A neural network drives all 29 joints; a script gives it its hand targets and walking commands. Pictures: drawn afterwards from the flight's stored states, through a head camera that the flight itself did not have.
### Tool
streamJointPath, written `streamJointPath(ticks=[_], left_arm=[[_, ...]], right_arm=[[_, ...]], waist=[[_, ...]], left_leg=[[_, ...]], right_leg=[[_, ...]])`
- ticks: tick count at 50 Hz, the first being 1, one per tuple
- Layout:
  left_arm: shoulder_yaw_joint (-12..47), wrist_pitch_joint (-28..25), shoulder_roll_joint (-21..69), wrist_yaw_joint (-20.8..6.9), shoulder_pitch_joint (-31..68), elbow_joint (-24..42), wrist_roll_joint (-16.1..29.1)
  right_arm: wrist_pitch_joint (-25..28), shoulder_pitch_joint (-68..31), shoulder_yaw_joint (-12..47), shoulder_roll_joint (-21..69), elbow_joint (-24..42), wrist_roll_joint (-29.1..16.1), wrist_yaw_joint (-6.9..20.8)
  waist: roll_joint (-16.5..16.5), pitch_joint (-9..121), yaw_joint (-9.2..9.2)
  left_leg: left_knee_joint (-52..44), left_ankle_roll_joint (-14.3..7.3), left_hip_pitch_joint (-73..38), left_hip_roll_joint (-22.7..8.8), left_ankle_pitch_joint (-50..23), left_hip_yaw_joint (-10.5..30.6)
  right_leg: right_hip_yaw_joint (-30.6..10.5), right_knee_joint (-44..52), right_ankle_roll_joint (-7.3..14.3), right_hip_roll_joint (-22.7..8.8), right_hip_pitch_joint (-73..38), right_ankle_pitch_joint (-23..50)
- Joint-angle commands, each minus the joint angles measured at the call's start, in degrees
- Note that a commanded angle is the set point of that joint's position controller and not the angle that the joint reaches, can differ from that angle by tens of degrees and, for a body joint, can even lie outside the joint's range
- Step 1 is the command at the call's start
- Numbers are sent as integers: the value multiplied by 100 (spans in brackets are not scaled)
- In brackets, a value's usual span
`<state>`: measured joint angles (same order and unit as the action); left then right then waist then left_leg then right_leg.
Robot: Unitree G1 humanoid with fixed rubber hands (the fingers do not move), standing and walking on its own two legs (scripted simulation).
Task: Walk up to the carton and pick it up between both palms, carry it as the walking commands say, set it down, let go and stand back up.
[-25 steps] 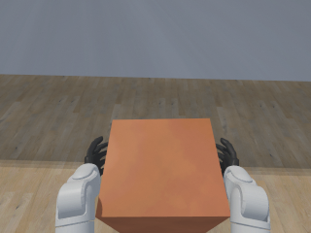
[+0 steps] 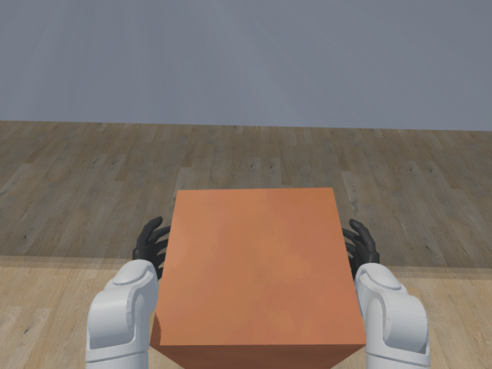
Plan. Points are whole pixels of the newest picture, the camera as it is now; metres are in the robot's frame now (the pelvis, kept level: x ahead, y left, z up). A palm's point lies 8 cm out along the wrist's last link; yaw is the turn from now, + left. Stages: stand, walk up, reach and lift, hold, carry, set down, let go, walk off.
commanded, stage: carry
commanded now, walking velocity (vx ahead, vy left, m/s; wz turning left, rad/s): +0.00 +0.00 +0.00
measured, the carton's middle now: (256, 290) +0.25 -0.01 +0.00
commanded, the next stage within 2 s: none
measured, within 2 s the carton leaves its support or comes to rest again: neither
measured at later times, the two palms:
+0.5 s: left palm (147, 266) +0.26 +0.16 +0.07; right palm (363, 269) +0.25 -0.17 +0.07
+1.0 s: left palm (165, 277) +0.24 +0.13 +0.07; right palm (394, 309) +0.19 -0.19 +0.07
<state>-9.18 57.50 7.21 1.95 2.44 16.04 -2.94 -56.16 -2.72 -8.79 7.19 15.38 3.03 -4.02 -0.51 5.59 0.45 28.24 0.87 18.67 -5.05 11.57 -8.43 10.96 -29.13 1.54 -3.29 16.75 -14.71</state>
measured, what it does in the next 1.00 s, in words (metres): stands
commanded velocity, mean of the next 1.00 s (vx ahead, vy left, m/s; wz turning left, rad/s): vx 0.00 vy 0.00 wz -0.34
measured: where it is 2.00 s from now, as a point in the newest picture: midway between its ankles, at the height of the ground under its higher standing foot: outside the picture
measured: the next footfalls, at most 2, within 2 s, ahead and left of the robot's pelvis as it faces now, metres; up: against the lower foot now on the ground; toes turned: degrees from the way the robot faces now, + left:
right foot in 1.54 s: -0.07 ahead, -0.15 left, +0.00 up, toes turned -45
left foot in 1.90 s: +0.03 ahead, -0.03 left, +0.00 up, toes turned -75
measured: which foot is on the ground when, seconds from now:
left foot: down 0.00-1.00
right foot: down 0.00-1.00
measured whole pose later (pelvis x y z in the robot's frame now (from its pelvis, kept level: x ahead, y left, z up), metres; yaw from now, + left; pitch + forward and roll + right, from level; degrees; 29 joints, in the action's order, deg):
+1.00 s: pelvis -0.01 +0.00 -0.02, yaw -8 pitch +3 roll +1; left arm -7.3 67.4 7.4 4.8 -2.3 31.1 0.4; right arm -65.5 2.1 -7.0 7.5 29.9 0.5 -5.8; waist 0.6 4.4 0.0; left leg 39.3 1.2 23.0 -9.4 17.6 -14.8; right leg 3.1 -40.3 1.8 -0.6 25.5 -17.7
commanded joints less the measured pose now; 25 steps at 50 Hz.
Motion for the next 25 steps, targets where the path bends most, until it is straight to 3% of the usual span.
streamJointPath(ticks=[1,25], left_arm=[[3433,-155,3602,-411,2417,697,941],[3406,-185,3600,-421,2480,636,934]], right_arm=[[6,-2298,3500,3616,608,-992,624],[38,-2381,3461,3605,541,-982,635]], waist=[[52,1138,-1],[58,1181,-3]], left_leg=[[-351,-117,-501,-387,-630,537],[-341,-126,-530,-380,-683,539]], right_leg=[[-726,571,-54,-585,-349,748],[-739,537,-53,-584,-352,819]])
